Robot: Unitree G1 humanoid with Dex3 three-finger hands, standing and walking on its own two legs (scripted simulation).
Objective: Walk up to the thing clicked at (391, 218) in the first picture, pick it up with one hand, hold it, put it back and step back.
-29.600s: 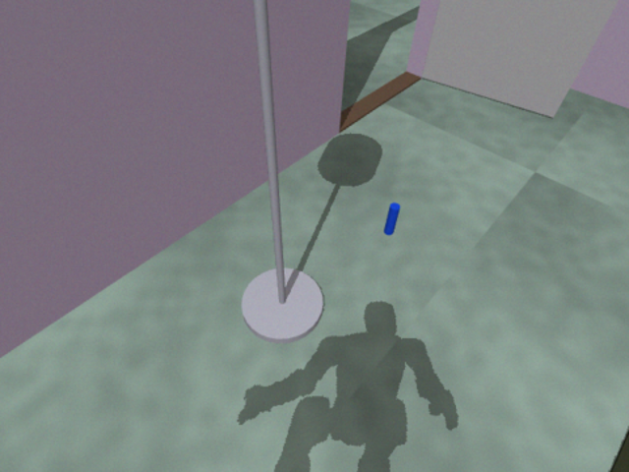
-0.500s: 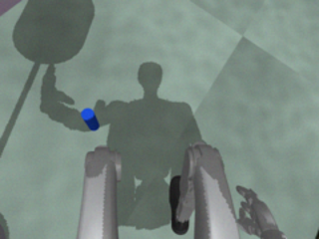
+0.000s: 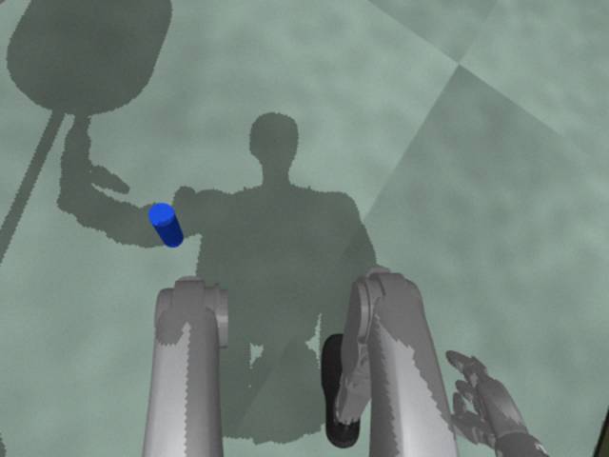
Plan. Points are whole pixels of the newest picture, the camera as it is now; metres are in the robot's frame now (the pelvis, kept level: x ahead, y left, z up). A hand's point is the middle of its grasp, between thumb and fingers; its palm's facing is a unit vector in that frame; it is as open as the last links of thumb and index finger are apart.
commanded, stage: approach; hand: left
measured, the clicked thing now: (167, 227) +0.45 +0.20 -0.30
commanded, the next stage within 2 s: close in in 0.44 s
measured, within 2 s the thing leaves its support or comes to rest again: neither
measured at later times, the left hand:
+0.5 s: hand (84, 236) +0.40 +0.30 -0.21, palm faces +0.03 -1.00 +0.02, open 17.4 cm
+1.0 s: hand (143, 239) +0.41 +0.23 -0.27, palm faces +0.01 -1.00 +0.03, open 17.4 cm
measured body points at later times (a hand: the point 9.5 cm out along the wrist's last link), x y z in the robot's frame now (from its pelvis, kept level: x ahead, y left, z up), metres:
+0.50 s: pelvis -0.01 +0.01 -0.08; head +0.23 +0.13 +0.28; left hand +0.39 +0.36 -0.21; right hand +0.14 -0.27 -0.13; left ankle +0.08 +0.12 -0.35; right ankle +0.12 -0.15 -0.35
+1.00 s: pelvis -0.02 +0.03 -0.10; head +0.21 +0.21 +0.24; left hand +0.41 +0.29 -0.27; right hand +0.12 -0.23 -0.11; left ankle +0.08 +0.12 -0.35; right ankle +0.12 -0.14 -0.34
